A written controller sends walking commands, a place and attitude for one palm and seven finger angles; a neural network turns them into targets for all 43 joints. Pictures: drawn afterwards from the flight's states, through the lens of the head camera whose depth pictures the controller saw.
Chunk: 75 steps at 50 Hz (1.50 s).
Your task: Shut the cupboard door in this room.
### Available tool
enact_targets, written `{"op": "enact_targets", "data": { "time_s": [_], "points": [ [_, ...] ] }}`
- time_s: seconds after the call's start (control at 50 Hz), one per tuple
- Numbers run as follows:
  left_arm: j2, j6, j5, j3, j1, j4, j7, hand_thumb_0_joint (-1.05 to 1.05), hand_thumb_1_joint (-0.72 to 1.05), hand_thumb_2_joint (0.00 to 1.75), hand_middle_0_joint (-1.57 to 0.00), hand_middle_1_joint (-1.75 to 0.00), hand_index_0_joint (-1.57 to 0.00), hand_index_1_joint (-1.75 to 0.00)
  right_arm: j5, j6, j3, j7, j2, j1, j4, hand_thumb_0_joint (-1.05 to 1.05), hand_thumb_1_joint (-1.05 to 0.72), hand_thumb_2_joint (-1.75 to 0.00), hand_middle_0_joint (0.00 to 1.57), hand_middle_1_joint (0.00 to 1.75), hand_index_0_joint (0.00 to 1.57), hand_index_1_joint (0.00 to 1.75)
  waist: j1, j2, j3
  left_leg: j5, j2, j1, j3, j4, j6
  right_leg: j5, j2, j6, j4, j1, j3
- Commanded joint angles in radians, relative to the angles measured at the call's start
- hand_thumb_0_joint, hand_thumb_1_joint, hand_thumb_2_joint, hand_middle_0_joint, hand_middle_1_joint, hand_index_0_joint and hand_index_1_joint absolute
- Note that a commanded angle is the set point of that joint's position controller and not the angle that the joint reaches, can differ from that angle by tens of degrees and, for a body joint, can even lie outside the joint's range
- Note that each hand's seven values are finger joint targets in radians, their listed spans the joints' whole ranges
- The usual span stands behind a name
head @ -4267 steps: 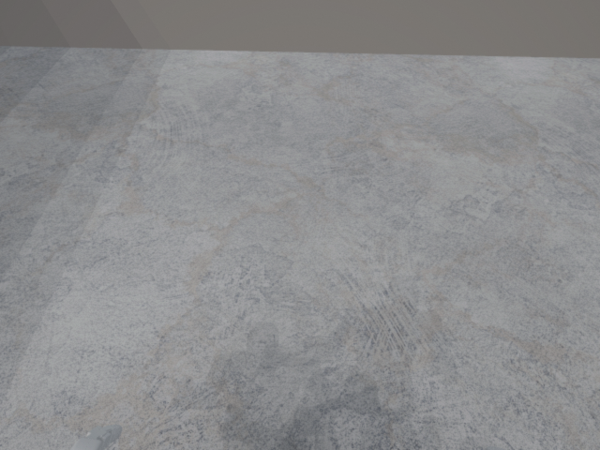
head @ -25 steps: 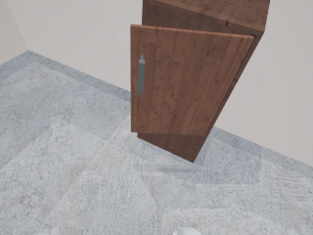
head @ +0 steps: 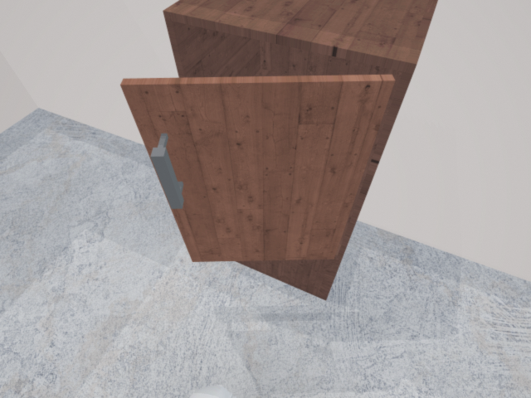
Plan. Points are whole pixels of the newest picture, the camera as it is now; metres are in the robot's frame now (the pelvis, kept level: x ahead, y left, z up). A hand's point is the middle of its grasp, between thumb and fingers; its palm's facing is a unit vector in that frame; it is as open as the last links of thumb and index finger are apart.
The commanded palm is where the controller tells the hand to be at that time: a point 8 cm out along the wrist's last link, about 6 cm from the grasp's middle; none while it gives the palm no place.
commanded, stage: come to a stop and stand still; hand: left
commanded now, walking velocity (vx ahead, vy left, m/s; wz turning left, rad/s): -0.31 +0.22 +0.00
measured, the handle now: (170, 172) +0.49 +0.20 +0.02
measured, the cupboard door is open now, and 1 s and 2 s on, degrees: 26 26 26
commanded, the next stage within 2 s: look again from close up in 1.74 s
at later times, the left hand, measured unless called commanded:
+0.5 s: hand out of the picture +0.03 +0.23 -0.18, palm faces +0.04 -0.97 -0.23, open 7.4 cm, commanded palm none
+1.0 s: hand out of the picture -0.08 +0.16 -0.17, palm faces +0.09 -0.99 -0.14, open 7.4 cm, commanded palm none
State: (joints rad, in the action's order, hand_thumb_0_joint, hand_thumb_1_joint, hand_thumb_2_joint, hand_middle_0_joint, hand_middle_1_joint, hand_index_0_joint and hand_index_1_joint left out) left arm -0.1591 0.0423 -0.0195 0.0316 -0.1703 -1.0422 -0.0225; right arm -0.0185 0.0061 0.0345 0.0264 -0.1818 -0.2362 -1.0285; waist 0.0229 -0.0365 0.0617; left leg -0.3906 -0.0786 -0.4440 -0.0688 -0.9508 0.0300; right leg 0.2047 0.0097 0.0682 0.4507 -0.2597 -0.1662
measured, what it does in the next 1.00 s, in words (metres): steps on the spot: left foot, then right foot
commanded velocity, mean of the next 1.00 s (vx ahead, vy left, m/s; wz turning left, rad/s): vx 0.02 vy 0.02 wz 0.00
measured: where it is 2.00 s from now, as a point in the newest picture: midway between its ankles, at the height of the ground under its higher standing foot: outside the picture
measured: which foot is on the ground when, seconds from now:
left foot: up 0.00-0.22, down 0.24-0.70, up 0.72-1.00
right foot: down 0.00-0.26, up 0.28-0.66, down 0.68-1.00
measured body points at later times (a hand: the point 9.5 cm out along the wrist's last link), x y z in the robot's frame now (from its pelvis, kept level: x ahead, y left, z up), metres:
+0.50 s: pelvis -0.01 +0.03 +0.00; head +0.03 +0.05 +0.45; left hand +0.03 +0.28 -0.16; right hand +0.07 -0.20 -0.14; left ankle +0.05 +0.12 -0.74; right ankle -0.08 -0.13 -0.67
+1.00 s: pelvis -0.05 +0.01 +0.00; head -0.03 +0.01 +0.45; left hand -0.09 +0.21 -0.16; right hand -0.08 -0.24 -0.15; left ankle -0.05 +0.13 -0.72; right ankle -0.10 -0.13 -0.74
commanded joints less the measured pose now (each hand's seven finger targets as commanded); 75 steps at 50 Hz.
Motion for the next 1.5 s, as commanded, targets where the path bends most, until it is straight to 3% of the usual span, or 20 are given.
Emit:
{"op": "enact_targets", "data": {
  "time_s": [0.0, 0.18, 0.22, 0.26, 0.3, 0.38, 0.52, 0.62, 0.68, 0.72, 0.76, 0.88, 0.94, 0.98, 1.02, 1.04, 1.12, 1.2, 1.28, 1.48],
  "points": [
    [-0.128, 0.003, -0.002, 0.018, -0.082, 0.028, -0.017, 0.0, 0.9, 0.9, -0.2, -0.3, -0.2, -0.3, 0.016, 0.021, -0.006, -0.002, -0.009, -0.098, 0.016, 0.0, -0.9, -0.9, 0.2, 0.3, 0.2, 0.3, -0.015, 0.099, -0.122, 0.009, 0.02, 0.077, 0.037, 0.191, 0.015, -0.819, -0.321, 0.13, -0.074, 0.129, 0.222],
    [-0.184, -0.044, -0.006, 0.055, -0.072, 0.056, -0.03, 0.0, 0.9, 0.9, -0.2, -0.3, -0.2, -0.3, 0.007, 0.049, 0.03, -0.005, -0.081, 0.009, 0.085, 0.0, -0.9, -0.9, 0.2, 0.3, 0.2, 0.3, -0.021, 0.162, -0.061, 0.119, 0.033, 0.124, 0.08, 0.353, 0.001, -0.699, -0.349, 0.121, 0.034, 0.111, 0.25],
    [-0.161, -0.054, 0.002, 0.048, -0.081, 0.07, -0.029, 0.0, 0.9, 0.9, -0.2, -0.3, -0.2, -0.3, 0.003, 0.034, 0.034, -0.004, -0.12, -0.018, 0.085, 0.0, -0.9, -0.9, 0.2, 0.3, 0.2, 0.3, -0.017, 0.06, -0.116, 0.659, -0.073, 0.296, 0.143, 0.456, -0.047, -0.437, -0.235, 0.024, 0.113, 0.025, 0.157],
    [-0.104, -0.068, 0.006, 0.029, -0.096, 0.095, -0.035, 0.0, 0.9, 0.9, -0.2, -0.3, -0.2, -0.3, -0.004, 0.028, 0.043, 0.002, -0.193, -0.024, 0.096, 0.0, -0.9, -0.9, 0.2, 0.3, 0.2, 0.3, -0.016, -0.17, -0.128, 1.047, -0.279, 0.302, 0.295, 0.546, -0.206, 0.291, -0.05, -0.065, 0.339, -0.035, 0.076],
    [-0.119, -0.091, 0.01, 0.038, -0.063, 0.094, -0.033, 0.0, 0.9, 0.9, -0.2, -0.3, -0.2, -0.3, -0.009, 0.024, 0.033, 0.023, -0.186, 0.01, 0.112, 0.0, -0.9, -0.9, 0.2, 0.3, 0.2, 0.3, -0.006, -0.115, -0.112, 0.913, -0.281, 0.234, 0.326, 0.594, -0.267, 0.421, -0.024, -0.068, 0.589, -0.093, 0.214],
    [-0.114, -0.086, 0.007, 0.041, -0.103, 0.087, -0.019, 0.0, 0.9, 0.9, -0.2, -0.3, -0.2, -0.3, -0.006, 0.01, 0.018, 0.031, -0.157, 0.054, 0.127, 0.0, -0.9, -0.9, 0.2, 0.3, 0.2, 0.3, -0.031, -0.033, -0.171, 0.844, -0.227, 0.352, 0.247, 0.549, -0.246, 0.303, -0.014, -0.09, 0.659, -0.178, 0.241],
    [-0.089, -0.091, 0.005, 0.02, -0.068, 0.075, 0.003, 0.0, 0.9, 0.9, -0.2, -0.3, -0.2, -0.3, -0.008, 0.01, 0.027, 0.017, -0.163, -0.012, 0.065, 0.0, -0.9, -0.9, 0.2, 0.3, 0.2, 0.3, 0.014, -0.154, -0.147, 0.262, -0.193, 0.318, 0.288, 0.681, -0.194, 0.31, -0.031, -0.089, 0.31, -0.059, 0.173],
    [-0.077, -0.08, 0.001, 0.016, -0.244, -0.018, 0.006, 0.0, 0.9, 0.9, -0.2, -0.3, -0.2, -0.3, -0.007, 0.022, 0.037, 0.002, -0.148, 0.006, 0.039, 0.0, -0.9, -0.9, 0.2, 0.3, 0.2, 0.3, -0.051, -0.087, -0.06, -0.17, -0.058, 0.07, 0.191, 0.756, -0.068, 0.136, 0.007, -0.05, -0.073, 0.241, 0.095],
    [-0.219, -0.07, -0.011, 0.034, -0.19, 0.013, -0.003, 0.0, 0.9, 0.9, -0.2, -0.3, -0.2, -0.3, -0.002, 0.039, 0.022, -0.015, -0.057, 0.012, 0.068, 0.0, -0.9, -0.9, 0.2, 0.3, 0.2, 0.3, -0.039, 0.261, 0.082, -0.057, 0.097, 0.007, 0.019, 0.348, 0.01, 0.689, -0.338, 0.086, -0.431, -0.05, 0.516],
    [-0.186, -0.046, -0.006, 0.026, -0.047, 0.058, -0.007, 0.0, 0.9, 0.9, -0.2, -0.3, -0.2, -0.3, -0.012, 0.04, 0.034, -0.025, -0.081, 0.004, 0.051, 0.0, -0.9, -0.9, 0.2, 0.3, 0.2, 0.3, -0.006, 0.255, 0.161, 0.013, 0.053, 0.007, 0.067, 0.142, -0.009, 0.547, -0.324, 0.096, -0.432, -0.176, 0.494],
    [-0.161, -0.03, -0.003, 0.025, -0.066, 0.049, 0.0, 0.0, 0.9, 0.9, -0.2, -0.3, -0.2, -0.3, -0.01, 0.027, 0.033, -0.033, -0.079, -0.06, 0.029, 0.0, -0.9, -0.9, 0.2, 0.3, 0.2, 0.3, 0.003, 0.226, 0.159, 0.062, 0.048, -0.041, 0.036, 0.107, -0.012, 0.366, -0.279, 0.081, -0.367, -0.061, 0.392],
    [-0.142, -0.007, -0.009, 0.035, -0.218, 0.007, -0.001, 0.0, 0.9, 0.9, -0.2, -0.3, -0.2, -0.3, -0.005, -0.003, 0.031, -0.036, -0.072, -0.036, 0.052, 0.0, -0.9, -0.9, 0.2, 0.3, 0.2, 0.3, -0.061, 0.195, 0.067, 0.038, 0.032, -0.093, 0.015, 0.169, -0.005, 0.159, -0.298, 0.1, -0.269, 0.161, 0.357],
    [-0.133, -0.012, -0.014, 0.038, -0.222, -0.006, -0.005, 0.0, 0.9, 0.9, -0.2, -0.3, -0.2, -0.3, 0.0, -0.019, 0.019, -0.024, -0.049, -0.06, 0.048, 0.0, -0.9, -0.9, 0.2, 0.3, 0.2, 0.3, -0.056, 0.227, 0.011, 0.019, 0.048, 0.063, 0.003, 0.409, -0.012, -0.023, -0.291, 0.096, -0.159, 0.158, 0.329],
    [-0.103, -0.019, 0.001, 0.027, -0.193, -0.016, -0.005, 0.0, 0.9, 0.9, -0.2, -0.3, -0.2, -0.3, 0.003, -0.041, 0.001, -0.01, -0.047, -0.162, -0.008, 0.0, -0.9, -0.9, 0.2, 0.3, 0.2, 0.3, -0.017, 0.159, -0.042, 0.237, 0.069, 0.313, 0.016, 0.598, -0.018, -0.078, -0.186, 0.023, -0.034, 0.048, 0.241],
    [-0.026, -0.027, 0.011, 0.005, -0.248, -0.022, -0.005, 0.0, 0.9, 0.9, -0.2, -0.3, -0.2, -0.3, -0.003, -0.053, 0.011, 0.011, -0.143, -0.233, -0.041, 0.0, -0.9, -0.9, 0.2, 0.3, 0.2, 0.3, -0.02, -0.105, -0.141, 0.557, -0.157, 0.477, 0.227, 0.577, -0.111, 0.102, -0.067, -0.051, 0.131, -0.06, 0.119],
    [-0.014, -0.035, 0.006, -0.003, -0.226, -0.02, -0.008, 0.0, 0.9, 0.9, -0.2, -0.3, -0.2, -0.3, -0.001, -0.038, 0.012, 0.019, -0.153, -0.223, -0.038, 0.0, -0.9, -0.9, 0.2, 0.3, 0.2, 0.3, -0.014, -0.101, -0.111, 0.564, -0.215, 0.415, 0.252, 0.6, -0.162, 0.239, -0.053, -0.059, 0.191, -0.05, 0.107],
    [-0.019, -0.06, 0.006, -0.007, -0.164, -0.039, -0.005, 0.0, 0.9, 0.9, -0.2, -0.3, -0.2, -0.3, 0.0, -0.029, -0.018, 0.037, -0.083, -0.132, -0.045, 0.0, -0.9, -0.9, 0.2, 0.3, 0.2, 0.3, -0.026, -0.157, 0.034, 0.643, -0.156, 0.283, 0.187, 0.651, -0.166, 0.231, -0.083, -0.063, 0.217, -0.035, 0.145],
    [-0.044, -0.04, 0.006, -0.013, -0.242, -0.096, -0.005, 0.0, 0.9, 0.9, -0.2, -0.3, -0.2, -0.3, 0.017, -0.022, -0.022, 0.03, -0.049, -0.065, -0.038, 0.0, -0.9, -0.9, 0.2, 0.3, 0.2, 0.3, -0.047, 0.015, 0.009, 0.396, -0.024, 0.261, 0.087, 0.58, -0.067, -0.124, -0.107, -0.046, -0.101, 0.094, 0.226],
    [-0.043, -0.033, 0.008, -0.024, -0.18, -0.097, -0.006, 0.0, 0.9, 0.9, -0.2, -0.3, -0.2, -0.3, 0.011, -0.012, -0.021, 0.017, -0.049, -0.081, -0.066, 0.0, -0.9, -0.9, 0.2, 0.3, 0.2, 0.3, -0.023, 0.16, 0.083, 0.261, -0.009, 0.282, 0.087, 0.629, -0.049, -0.067, -0.12, -0.039, -0.137, 0.03, 0.232],
    [-0.065, -0.03, 0.013, -0.021, -0.178, -0.092, -0.014, 0.0, 0.9, 0.9, -0.2, -0.3, -0.2, -0.3, 0.009, -0.03, -0.031, 0.021, -0.053, -0.097, -0.104, 0.0, -0.9, -0.9, 0.2, 0.3, 0.2, 0.3, -0.03, 0.021, -0.046, 0.473, -0.026, 0.353, 0.074, 0.623, -0.046, -0.27, -0.121, -0.032, -0.104, 0.155, 0.212]
  ]
}}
